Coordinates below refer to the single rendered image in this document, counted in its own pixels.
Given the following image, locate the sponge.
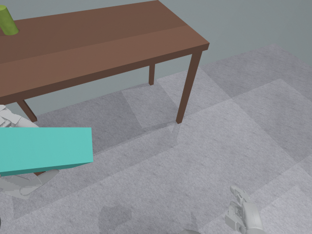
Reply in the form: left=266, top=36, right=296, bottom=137
left=0, top=127, right=93, bottom=176

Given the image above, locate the robot left hand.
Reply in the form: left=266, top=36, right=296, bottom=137
left=0, top=105, right=59, bottom=200

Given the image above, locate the table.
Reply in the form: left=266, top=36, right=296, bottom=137
left=0, top=0, right=210, bottom=176

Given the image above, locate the robot right hand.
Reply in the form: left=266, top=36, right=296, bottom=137
left=225, top=185, right=264, bottom=234

